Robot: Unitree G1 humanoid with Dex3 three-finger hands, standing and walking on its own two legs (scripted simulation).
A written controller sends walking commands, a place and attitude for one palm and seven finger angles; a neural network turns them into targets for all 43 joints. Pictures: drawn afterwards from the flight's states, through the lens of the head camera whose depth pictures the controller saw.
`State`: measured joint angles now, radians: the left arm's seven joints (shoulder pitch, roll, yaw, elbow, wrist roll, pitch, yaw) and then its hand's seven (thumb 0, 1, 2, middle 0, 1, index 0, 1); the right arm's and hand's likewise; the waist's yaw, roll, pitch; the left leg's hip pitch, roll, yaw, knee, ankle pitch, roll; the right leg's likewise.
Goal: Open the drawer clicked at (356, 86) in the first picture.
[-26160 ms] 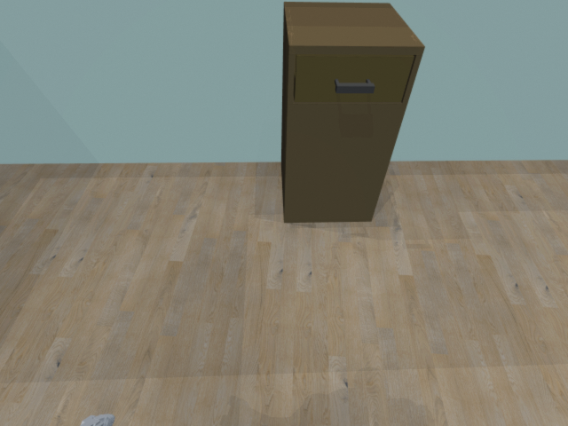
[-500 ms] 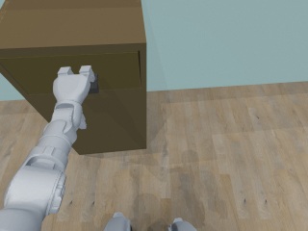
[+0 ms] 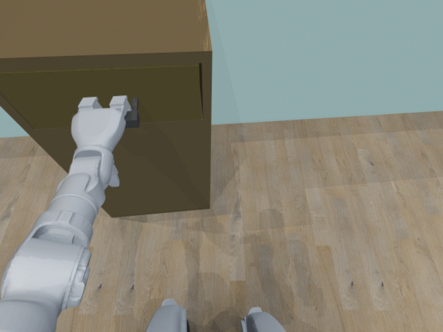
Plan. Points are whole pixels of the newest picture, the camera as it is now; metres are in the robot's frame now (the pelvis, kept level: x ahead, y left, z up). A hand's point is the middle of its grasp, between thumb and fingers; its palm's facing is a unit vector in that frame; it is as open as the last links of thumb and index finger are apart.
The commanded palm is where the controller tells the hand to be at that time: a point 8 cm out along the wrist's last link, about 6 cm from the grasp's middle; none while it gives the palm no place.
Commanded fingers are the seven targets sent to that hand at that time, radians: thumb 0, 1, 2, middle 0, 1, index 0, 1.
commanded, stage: lower the fingers behind the handle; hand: left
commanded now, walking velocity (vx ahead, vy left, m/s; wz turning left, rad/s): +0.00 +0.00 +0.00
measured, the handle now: (107, 112) +0.54 +0.21 +0.02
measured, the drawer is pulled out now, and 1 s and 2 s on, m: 0.00 0.00 0.08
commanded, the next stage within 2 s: close the thumb around the handle in 0.40 s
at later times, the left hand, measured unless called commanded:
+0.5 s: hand (108, 142) +0.48 +0.21 +0.00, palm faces -0.06 -0.05 -1.00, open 13.9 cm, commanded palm +0.46 +0.20 +0.05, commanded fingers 0.00 -0.44 0.32 -0.30 -1.21 -0.30 -1.21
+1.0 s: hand (107, 142) +0.48 +0.21 +0.00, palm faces -0.07 -0.06 -1.00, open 7.6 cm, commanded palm +0.46 +0.20 +0.05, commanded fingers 0.00 0.90 0.90 -0.40 -1.35 -0.40 -1.35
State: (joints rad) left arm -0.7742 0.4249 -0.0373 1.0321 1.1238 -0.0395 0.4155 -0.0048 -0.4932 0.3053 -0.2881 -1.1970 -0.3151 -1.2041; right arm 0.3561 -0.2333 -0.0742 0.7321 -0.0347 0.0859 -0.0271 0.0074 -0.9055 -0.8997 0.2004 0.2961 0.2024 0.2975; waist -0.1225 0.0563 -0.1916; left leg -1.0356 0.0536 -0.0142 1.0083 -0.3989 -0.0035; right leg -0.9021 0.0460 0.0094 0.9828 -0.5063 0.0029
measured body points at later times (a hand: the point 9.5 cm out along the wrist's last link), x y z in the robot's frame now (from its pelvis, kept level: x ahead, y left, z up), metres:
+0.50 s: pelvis +0.00 +0.00 +0.00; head +0.11 +0.01 +0.44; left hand +0.48 +0.21 +0.05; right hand +0.00 -0.27 -0.12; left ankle +0.03 +0.12 -0.67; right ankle -0.03 -0.13 -0.67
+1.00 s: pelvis +0.00 +0.00 +0.00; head +0.11 +0.01 +0.44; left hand +0.48 +0.21 +0.06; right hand +0.01 -0.27 -0.12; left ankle +0.03 +0.12 -0.67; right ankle -0.03 -0.13 -0.67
